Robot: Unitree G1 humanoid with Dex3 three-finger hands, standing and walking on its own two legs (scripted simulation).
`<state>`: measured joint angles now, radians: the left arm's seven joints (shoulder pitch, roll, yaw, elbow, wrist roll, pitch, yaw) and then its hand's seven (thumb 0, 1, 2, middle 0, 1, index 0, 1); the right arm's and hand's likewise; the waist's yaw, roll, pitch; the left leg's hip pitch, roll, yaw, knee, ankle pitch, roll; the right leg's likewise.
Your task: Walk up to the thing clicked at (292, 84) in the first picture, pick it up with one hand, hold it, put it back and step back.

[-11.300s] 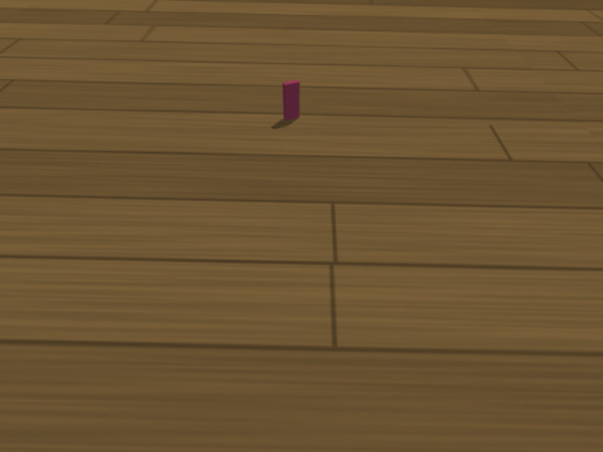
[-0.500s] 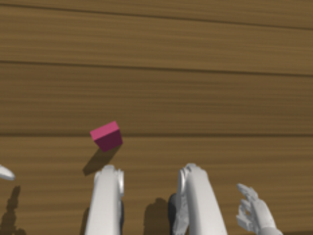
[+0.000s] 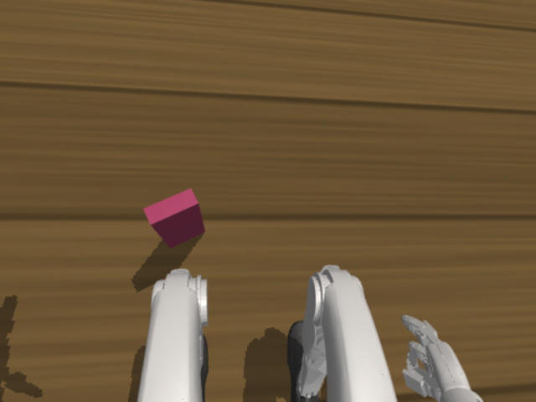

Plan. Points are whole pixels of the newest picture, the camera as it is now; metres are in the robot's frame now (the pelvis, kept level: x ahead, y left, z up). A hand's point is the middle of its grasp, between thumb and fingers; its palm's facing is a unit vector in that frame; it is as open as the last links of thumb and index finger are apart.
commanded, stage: go down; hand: left
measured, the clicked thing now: (179, 222) +0.45 +0.17 -0.32
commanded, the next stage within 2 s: approach in 0.52 s
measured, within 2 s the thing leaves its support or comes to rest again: neither
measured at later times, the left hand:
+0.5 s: hand out of the picture +0.38 +0.38 -0.03, palm faces +0.10 -0.99 -0.11, open 17.6 cm
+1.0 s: hand (46, 214) +0.40 +0.34 -0.13, palm faces +0.04 -1.00 -0.02, open 17.4 cm
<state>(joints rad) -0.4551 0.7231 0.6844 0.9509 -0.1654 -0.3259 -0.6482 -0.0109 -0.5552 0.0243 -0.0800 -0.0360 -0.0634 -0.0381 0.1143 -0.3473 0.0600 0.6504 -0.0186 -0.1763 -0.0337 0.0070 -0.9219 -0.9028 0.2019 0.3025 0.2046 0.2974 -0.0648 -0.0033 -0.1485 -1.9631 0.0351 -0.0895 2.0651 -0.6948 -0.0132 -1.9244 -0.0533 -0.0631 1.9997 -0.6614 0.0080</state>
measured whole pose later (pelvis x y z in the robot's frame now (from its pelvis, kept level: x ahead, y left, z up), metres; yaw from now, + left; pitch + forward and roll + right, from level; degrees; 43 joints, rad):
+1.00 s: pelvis -0.01 +0.00 -0.08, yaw -3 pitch +31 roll -7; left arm -0.61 0.78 0.72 1.19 -0.26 -0.62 -0.75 -0.01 -0.55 0.02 -0.10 -0.09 -0.08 -0.10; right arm 0.07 -0.39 0.14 0.67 -0.08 -0.20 0.01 0.01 -0.91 -0.90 0.20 0.30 0.20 0.30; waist -0.14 -0.05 -0.03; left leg -2.18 0.03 -0.13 2.34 -0.71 -0.01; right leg -2.12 -0.04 -0.08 2.24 -0.66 0.02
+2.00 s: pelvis -0.03 +0.02 -0.16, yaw -9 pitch +15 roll -15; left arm -0.58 0.65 0.40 1.34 -0.11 -1.09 -0.18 -0.01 -0.59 0.00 -0.09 -0.06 -0.09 -0.05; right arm -0.12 -0.38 0.40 0.62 -0.32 -0.05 0.16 0.00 -0.93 -0.90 0.20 0.30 0.21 0.30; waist -0.24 -0.19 0.23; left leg -2.23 0.01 -0.31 2.63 -0.70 -0.01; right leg -2.10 0.00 -0.20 2.40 -0.59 0.06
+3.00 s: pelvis -0.03 +0.02 -0.15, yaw -11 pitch +15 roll -17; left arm -0.58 0.69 0.35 1.35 -0.08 -1.14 -0.01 0.00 0.07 0.34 -0.41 -0.30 -0.38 -0.31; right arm -0.17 -0.37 0.45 0.61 -0.34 -0.02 0.18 0.00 -0.90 -0.90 0.20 0.30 0.20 0.30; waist -0.25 -0.22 0.27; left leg -2.22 0.01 -0.35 2.64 -0.71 -0.01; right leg -2.08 0.02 -0.23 2.38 -0.59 0.07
